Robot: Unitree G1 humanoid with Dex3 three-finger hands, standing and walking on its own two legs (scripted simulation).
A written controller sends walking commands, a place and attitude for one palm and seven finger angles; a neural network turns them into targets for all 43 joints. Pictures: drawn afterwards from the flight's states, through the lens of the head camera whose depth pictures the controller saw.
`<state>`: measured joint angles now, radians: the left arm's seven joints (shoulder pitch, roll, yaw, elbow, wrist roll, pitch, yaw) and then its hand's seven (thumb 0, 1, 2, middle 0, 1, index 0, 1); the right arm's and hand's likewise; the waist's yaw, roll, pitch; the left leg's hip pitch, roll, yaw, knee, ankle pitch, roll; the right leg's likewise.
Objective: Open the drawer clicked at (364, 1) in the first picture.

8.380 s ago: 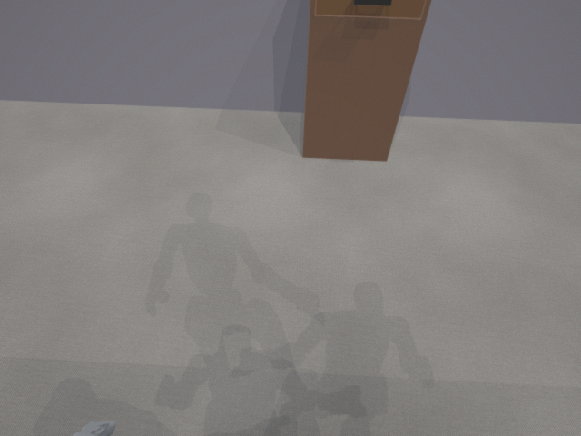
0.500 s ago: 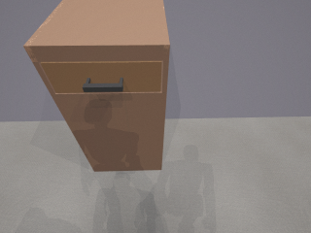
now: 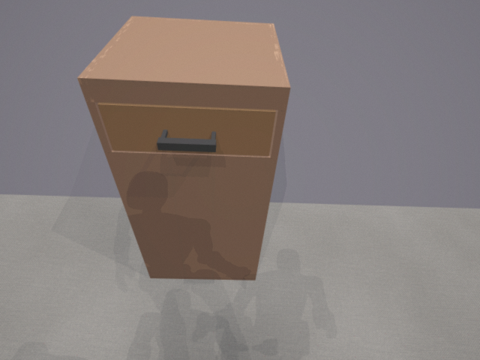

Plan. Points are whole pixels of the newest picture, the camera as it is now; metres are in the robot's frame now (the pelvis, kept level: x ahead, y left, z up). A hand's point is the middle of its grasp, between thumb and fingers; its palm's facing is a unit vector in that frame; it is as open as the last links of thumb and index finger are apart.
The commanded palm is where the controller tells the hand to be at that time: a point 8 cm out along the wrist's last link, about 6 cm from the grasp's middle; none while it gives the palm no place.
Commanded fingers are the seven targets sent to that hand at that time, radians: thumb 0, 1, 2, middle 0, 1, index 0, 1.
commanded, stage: look again from close up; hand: left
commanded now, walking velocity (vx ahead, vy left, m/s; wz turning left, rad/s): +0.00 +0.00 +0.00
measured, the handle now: (188, 139) +0.60 +0.17 +0.04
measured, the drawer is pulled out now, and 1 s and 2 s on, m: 0.00 0.00 0.00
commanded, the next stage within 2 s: shuffle to correct the standing spot in 0.06 s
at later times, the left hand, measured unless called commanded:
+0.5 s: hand out of the picture -0.04 +0.16 -0.17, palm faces +0.03 -0.98 -0.18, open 7.4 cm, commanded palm none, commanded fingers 0.00 0.90 0.90 -0.20 -0.30 -0.20 -0.30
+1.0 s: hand out of the picture +0.08 +0.12 -0.18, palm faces +0.10 -0.98 -0.19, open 7.3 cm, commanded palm none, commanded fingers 0.00 0.90 0.90 -0.20 -0.30 -0.20 -0.30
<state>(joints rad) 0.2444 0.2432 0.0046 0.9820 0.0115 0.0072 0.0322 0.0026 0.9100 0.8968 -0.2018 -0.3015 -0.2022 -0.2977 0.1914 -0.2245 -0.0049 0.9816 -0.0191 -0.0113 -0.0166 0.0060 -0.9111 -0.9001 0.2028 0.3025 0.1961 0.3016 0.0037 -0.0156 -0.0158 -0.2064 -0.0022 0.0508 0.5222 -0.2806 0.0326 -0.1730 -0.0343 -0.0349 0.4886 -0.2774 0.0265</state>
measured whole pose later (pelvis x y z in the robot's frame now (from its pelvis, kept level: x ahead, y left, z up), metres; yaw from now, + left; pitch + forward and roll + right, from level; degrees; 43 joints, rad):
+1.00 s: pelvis +0.08 -0.05 -0.01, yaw +3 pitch -2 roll +1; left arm 0.32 0.13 0.03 1.06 0.02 0.00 0.04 0.02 0.94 0.90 -0.20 -0.30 -0.20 -0.30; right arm 0.27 -0.13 -0.03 1.10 -0.01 0.00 -0.03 0.01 -0.93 -0.90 0.20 0.30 0.20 0.30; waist 0.00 -0.02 0.03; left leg -0.22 0.06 0.14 0.57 -0.31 -0.01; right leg -0.27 -0.07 -0.09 0.58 -0.26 0.01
